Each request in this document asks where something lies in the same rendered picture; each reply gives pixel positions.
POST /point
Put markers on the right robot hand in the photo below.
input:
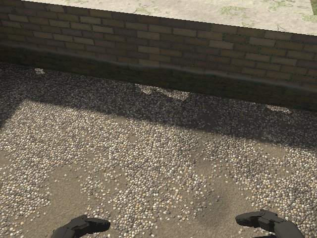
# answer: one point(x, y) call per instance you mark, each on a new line
point(269, 221)

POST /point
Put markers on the left robot hand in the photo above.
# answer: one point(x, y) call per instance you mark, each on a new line
point(80, 226)

